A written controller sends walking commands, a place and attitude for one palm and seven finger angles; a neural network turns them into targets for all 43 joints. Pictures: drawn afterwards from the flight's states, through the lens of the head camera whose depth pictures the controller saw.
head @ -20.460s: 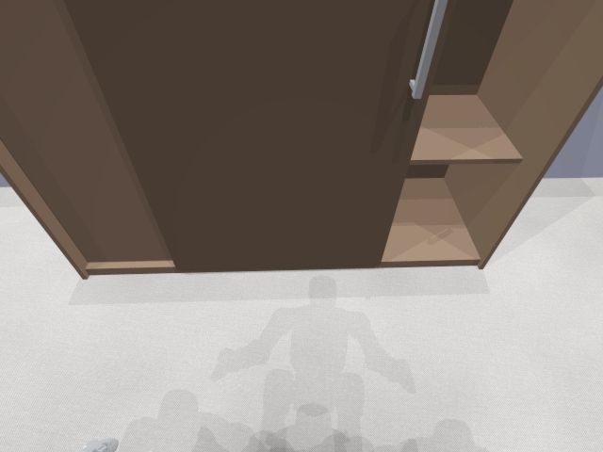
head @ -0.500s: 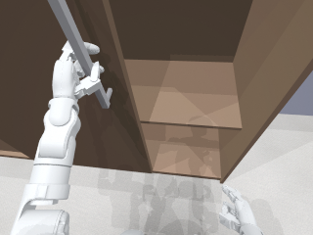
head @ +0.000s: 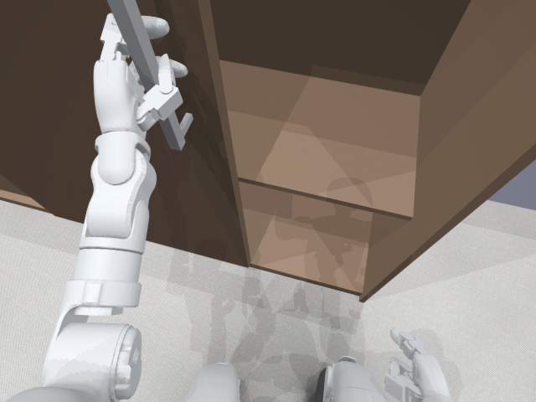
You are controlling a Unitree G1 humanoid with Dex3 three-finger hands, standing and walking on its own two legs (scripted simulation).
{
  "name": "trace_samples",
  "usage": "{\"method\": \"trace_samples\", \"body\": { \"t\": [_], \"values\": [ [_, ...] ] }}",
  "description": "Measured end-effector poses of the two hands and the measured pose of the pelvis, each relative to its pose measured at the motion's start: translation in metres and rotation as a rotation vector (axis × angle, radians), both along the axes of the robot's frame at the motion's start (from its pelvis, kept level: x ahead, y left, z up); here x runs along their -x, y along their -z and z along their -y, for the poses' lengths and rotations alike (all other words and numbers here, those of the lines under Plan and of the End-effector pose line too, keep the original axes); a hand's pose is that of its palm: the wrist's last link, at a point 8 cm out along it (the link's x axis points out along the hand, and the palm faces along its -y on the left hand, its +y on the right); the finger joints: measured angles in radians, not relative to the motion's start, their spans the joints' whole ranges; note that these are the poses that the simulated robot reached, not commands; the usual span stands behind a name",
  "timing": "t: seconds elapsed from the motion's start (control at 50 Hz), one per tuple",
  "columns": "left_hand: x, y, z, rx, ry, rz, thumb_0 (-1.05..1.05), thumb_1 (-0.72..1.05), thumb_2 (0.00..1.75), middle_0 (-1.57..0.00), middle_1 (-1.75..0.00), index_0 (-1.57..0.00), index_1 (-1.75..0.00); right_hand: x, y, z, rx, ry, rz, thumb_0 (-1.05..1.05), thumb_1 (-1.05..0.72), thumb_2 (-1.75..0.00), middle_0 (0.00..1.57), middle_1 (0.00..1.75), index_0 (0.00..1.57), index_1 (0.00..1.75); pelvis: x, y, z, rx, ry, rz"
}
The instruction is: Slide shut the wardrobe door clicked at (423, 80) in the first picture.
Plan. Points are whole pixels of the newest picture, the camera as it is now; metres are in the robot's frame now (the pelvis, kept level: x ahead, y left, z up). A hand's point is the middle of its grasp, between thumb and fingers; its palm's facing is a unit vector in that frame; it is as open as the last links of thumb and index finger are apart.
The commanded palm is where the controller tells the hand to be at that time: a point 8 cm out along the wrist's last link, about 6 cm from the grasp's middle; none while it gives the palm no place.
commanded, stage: step sideways, sliding the door along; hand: left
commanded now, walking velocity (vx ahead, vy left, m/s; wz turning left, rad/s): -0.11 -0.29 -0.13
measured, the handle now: (153, 50) +0.46 +0.23 +0.20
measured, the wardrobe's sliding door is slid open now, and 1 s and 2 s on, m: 0.42 0.20 0.00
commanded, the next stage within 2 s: none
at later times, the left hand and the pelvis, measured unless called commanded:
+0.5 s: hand (242, 105) +0.41 +0.11 +0.18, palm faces +0.34 -0.94 -0.03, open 6.5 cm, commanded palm +0.38 +0.08 +0.18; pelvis +0.05 -0.09 +0.00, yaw +4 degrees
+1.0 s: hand (349, 132) +0.39 -0.02 +0.18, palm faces +0.11 -0.99 -0.12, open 6.4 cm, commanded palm +0.37 +0.02 +0.19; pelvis +0.04 -0.15 -0.01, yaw -1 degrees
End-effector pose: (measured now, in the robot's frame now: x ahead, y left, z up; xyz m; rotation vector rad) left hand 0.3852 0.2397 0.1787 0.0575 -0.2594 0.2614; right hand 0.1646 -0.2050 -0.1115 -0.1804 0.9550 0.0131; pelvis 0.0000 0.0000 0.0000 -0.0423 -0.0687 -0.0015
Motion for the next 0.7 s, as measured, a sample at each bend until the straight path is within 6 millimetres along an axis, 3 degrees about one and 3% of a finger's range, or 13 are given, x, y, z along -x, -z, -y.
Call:
{"method": "trace_samples", "body": {
  "t": [0.14,0.3,0.44,0.52,0.6,0.7],
  "values": [
    [0.003,0.0,0.018,-0.024,-0.112,-0.006,-0.01,0.78,0.87,-0.45,-1.4,-0.13,-1.39,-0.054,0.007,0.022,-0.066,-0.064,0.084,0.01,-0.91,-0.9,0.2,0.3,0.2,0.3,-0.015,0.009,0.047,0.024,-0.045,0.036],
    [0.006,0.002,0.044,0.003,-0.109,0.024,0.0,0.8,0.85,-0.43,-1.4,-0.12,-1.39,-0.088,-0.013,0.068,0.028,-0.051,0.148,0.01,-0.91,-0.9,0.2,0.3,0.2,0.29,-0.031,0.006,0.066,-0.02,-0.063,-0.019],
    [0.008,0.004,0.073,-0.024,-0.098,0.048,0.0,0.81,0.85,-0.44,-1.4,-0.08,-1.36,-0.095,-0.014,0.087,-0.017,-0.071,0.125,0.01,-0.91,-0.9,0.2,0.3,0.2,0.29,-0.041,-0.002,0.092,-0.02,-0.073,-0.013],
    [0.011,0.004,0.091,-0.019,-0.068,0.06,0.0,0.81,0.84,-0.44,-1.4,-0.08,-1.34,-0.095,-0.016,0.094,0.003,-0.047,0.117,0.01,-0.91,-0.9,0.2,0.3,0.2,0.29,-0.05,-0.002,0.091,-0.032,-0.063,-0.047],
    [0.013,0.006,0.109,-0.021,-0.007,0.081,0.0,0.81,0.84,-0.43,-1.4,-0.07,-1.3,-0.096,-0.016,0.097,0.004,-0.057,0.125,0.01,-0.91,-0.9,0.2,0.3,0.2,0.29,-0.053,0.001,0.095,-0.035,-0.049,-0.047],
    [0.014,0.008,0.134,-0.063,0.015,0.102,-0.01,0.81,0.85,-0.44,-1.4,-0.04,-1.29,-0.1,-0.006,0.096,-0.07,-0.09,0.143,0.01,-0.91,-0.9,0.2,0.3,0.2,0.29,-0.051,0.005,0.116,-0.027,-0.034,-0.006]
  ]
}}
